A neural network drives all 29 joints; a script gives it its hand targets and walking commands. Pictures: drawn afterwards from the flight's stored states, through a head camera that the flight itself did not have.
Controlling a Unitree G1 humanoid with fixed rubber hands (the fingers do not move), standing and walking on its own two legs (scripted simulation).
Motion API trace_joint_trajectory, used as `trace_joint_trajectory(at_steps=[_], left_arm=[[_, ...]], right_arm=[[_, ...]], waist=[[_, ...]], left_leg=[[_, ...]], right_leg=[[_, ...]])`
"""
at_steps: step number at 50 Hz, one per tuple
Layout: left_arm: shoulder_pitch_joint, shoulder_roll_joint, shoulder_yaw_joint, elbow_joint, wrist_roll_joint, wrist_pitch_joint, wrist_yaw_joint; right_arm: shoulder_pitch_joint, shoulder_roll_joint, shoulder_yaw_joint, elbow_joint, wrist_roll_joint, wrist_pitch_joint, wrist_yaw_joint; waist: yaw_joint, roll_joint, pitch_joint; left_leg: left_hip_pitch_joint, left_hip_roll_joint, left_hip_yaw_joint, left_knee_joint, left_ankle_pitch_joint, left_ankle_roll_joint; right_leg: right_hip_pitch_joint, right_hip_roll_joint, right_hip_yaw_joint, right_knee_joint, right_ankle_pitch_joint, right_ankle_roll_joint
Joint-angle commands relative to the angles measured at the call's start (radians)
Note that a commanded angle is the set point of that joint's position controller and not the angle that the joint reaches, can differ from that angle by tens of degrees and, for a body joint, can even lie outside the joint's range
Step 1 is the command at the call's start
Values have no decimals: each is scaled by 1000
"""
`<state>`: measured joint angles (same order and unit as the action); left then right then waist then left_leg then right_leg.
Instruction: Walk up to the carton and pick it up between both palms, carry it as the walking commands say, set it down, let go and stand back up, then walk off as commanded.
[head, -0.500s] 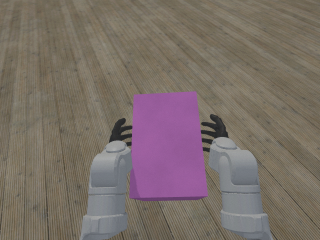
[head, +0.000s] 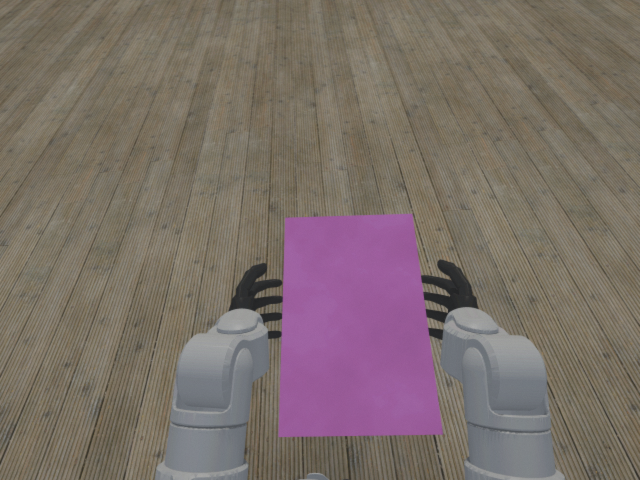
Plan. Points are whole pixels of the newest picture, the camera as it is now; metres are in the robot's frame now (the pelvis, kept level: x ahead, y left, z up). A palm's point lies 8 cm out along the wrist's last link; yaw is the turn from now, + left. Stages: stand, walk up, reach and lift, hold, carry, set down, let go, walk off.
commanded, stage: carry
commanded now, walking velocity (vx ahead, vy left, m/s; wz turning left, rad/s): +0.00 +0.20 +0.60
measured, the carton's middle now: (350, 333) +0.31 -0.01 +0.00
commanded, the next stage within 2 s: none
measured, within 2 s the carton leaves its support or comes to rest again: neither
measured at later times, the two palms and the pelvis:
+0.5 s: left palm out of the picture +0.15 +0.35 +0.07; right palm (233, 387) +0.22 +0.12 +0.06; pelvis -0.09 +0.16 -0.01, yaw +17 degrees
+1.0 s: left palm out of the picture -0.04 +0.56 +0.08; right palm out of the picture +0.09 +0.36 +0.07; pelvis -0.22 +0.30 +0.00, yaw +33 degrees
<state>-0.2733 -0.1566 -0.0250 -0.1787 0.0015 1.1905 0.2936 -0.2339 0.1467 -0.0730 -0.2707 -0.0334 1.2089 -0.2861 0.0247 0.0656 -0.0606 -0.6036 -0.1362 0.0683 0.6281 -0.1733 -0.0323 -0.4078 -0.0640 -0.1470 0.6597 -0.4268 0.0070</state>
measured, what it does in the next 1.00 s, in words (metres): steps to the left, turning left: left foot, then right foot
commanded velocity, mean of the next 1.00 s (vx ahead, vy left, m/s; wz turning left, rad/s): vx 0.00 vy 0.20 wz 0.60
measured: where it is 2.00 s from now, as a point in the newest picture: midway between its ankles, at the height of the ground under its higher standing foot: outside the picture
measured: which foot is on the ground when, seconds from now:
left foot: up 0.00-0.18, down 0.20-0.44, up 0.46-0.64, down 0.66-0.98, up 1.00-1.00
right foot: down 0.00-0.20, up 0.22-0.40, down 0.42-0.68, up 0.70-0.94, down 0.96-1.00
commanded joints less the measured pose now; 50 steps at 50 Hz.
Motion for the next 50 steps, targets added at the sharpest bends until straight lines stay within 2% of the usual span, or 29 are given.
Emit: trace_joint_trajectory(at_steps=[1, 4, 5, 7, 8, 9, 10, 12, 15, 17, 19, 21, 22, 24, 29, 31, 32, 33, 34, 36, 38, 41, 43, 44, 46, 47, 48, 49, 50], left_arm=[[-409, -1093, -379, -276, -286, -109, -208], [-409, -1058, -385, -284, -282, -101, -207], [-376, -1040, -382, -251, -274, -92, -210], [-371, -993, -372, -260, -249, -71, -198], [-341, -991, -364, -215, -221, -56, -196], [-361, -975, -370, -232, -215, -54, -195], [-326, -966, -372, -212, -192, -43, -196], [-396, -989, -411, -218, -222, -34, -210], [-504, -1063, -451, -250, -296, -42, -231], [-563, -1088, -478, -270, -328, -46, -233], [-558, -1128, -472, -279, -332, -56, -237], [-557, -1114, -433, -254, -329, -71, -241], [-477, -1098, -423, -206, -298, -66, -237], [-504, -1120, -402, -272, -311, -89, -241], [-391, -1050, -345, -245, -238, -88, -216], [-356, -1028, -339, -241, -214, -84, -200], [-339, -1017, -349, -231, -204, -77, -200], [-323, -1028, -350, -218, -201, -67, -202], [-369, -1012, -390, -275, -215, -72, -203], [-487, -1041, -444, -340, -273, -79, -217], [-476, -1072, -470, -311, -305, -71, -222], [-500, -1084, -488, -331, -324, -78, -220], [-499, -1109, -510, -344, -339, -82, -217], [-488, -1098, -486, -346, -338, -91, -220], [-445, -1101, -443, -301, -325, -94, -223], [-425, -1103, -423, -284, -326, -96, -227], [-449, -1093, -402, -284, -328, -104, -232], [-370, -1090, -409, -254, -304, -102, -232], [-387, -1079, -392, -288, -298, -110, -226]], right_arm=[[-620, 997, 569, -355, 344, -99, 205], [-567, 1013, 575, -300, 351, -84, 200], [-565, 995, 581, -307, 342, -76, 200], [-476, 979, 547, -210, 332, -48, 205], [-457, 972, 536, -164, 321, -37, 203], [-435, 981, 528, -122, 320, -32, 211], [-422, 961, 516, -93, 305, -28, 215], [-389, 992, 506, -59, 282, -31, 220], [-479, 1030, 483, -139, 296, -54, 218], [-474, 1032, 453, -132, 283, -61, 216], [-502, 1061, 470, -159, 289, -66, 218], [-565, 1072, 501, -210, 281, -75, 211], [-582, 1035, 506, -220, 279, -73, 211], [-596, 1070, 538, -249, 315, -75, 216], [-618, 1026, 593, -284, 372, -65, 217], [-561, 1006, 577, -246, 370, -61, 217], [-523, 992, 568, -217, 358, -55, 223], [-551, 979, 565, -234, 357, -56, 223], [-453, 988, 543, -176, 336, -57, 229], [-445, 1046, 529, -193, 331, -72, 230], [-398, 1033, 492, -185, 311, -75, 225], [-383, 1024, 467, -192, 294, -84, 229], [-394, 1020, 456, -222, 291, -94, 235], [-425, 1016, 481, -263, 293, -100, 228], [-490, 1000, 517, -300, 301, -102, 217], [-537, 998, 543, -337, 302, -101, 206], [-576, 1001, 575, -361, 305, -99, 200], [-543, 998, 564, -332, 293, -93, 206], [-545, 991, 572, -333, 309, -93, 210]], waist=[[-22, -274, -502], [-23, -303, -519], [-27, -417, -503], [-46, -407, -454], [-46, -284, -439], [-57, -99, -423], [-49, 244, -387], [-51, 252, -354], [-32, 244, -425], [-27, 274, -482], [-5, 154, -509], [-18, -457, -489], [-31, -373, -424], [-25, -237, -446], [-30, -432, -458], [-47, -302, -476], [-51, -143, -457], [-45, 161, -438], [-54, 336, -438], [-41, 221, -455], [-42, 240, -515], [-38, 211, -578], [-35, 224, -585], [-33, 125, -590], [-5, 77, -591], [21, -149, -588], [-10, -556, -575], [-13, -538, -448], [-20, -376, -478]], left_leg=[[-171, 243, -212, 479, -289, -2], [28, 148, -53, 212, -239, 18], [150, 143, -13, 155, -225, 11], [296, 121, 48, -103, -168, 7], [384, 92, 48, -169, -135, 19], [505, 205, -103, -187, 126, 49], [598, 404, -393, -181, 645, 127], [436, 436, -396, -113, 759, 228], [391, 339, -273, -71, 695, 172], [346, 302, -261, -115, 397, 142], [199, 247, -191, -65, 179, 59], [-157, 127, -64, 484, -366, 5], [-170, 237, -202, 569, -345, 41], [-103, 231, -187, 618, -226, 44], [198, 163, 3, 116, -245, 24], [360, 120, 8, -132, -185, 31], [455, 207, -119, -193, 73, 67], [564, 425, -447, -179, 577, 144], [622, 467, -518, -120, 895, 226], [542, 375, -430, -74, 766, 212], [635, 349, -351, -27, 863, 190], [675, 319, -360, -79, 631, 156], [633, 290, -340, -176, 482, 82], [611, 290, -348, -211, 488, 59], [371, 235, -277, -199, 437, -79], [112, 155, -157, -55, 122, -135], [-24, 91, -125, 411, -383, -58], [-148, 234, -263, 530, -359, -34], [-51, 251, -284, 595, -306, 8]], right_leg=[[485, -533, 408, -179, 688, -177], [455, -351, 102, -68, 894, -44], [353, -332, 44, -73, 827, -9], [261, -327, -9, 6, 632, 32], [184, -278, -37, 84, 500, 58], [11, -217, -43, 230, 178, 83], [-259, -84, -51, 405, -309, 130], [-245, -70, 47, 495, -348, 119], [-104, -23, 40, 340, -129, 86], [6, -6, 27, 205, -72, 65], [262, -38, 55, -145, 48, 10], [412, -593, 580, -350, 321, -171], [329, -564, 508, -294, 381, -190], [312, -477, 346, -248, 467, -166], [256, -371, 13, -102, 577, -9], [211, -306, -39, 71, 484, 42], [73, -250, -36, 200, 246, 79], [-182, -111, -50, 391, -233, 124], [-328, -37, 11, 486, -395, 126], [-239, -46, 87, 524, -243, 107], [-271, -26, 75, 477, -152, 89], [-200, -3, 83, 330, -110, 85], [-88, 34, 44, 212, -74, 69], [-13, 45, 39, 98, -87, 60], [355, 30, 38, -275, -9, 19], [605, -204, 210, -412, 77, -58], [560, -567, 582, -301, 457, -182], [460, -593, 516, -234, 675, -244], [390, -520, 386, -153, 780, -209]])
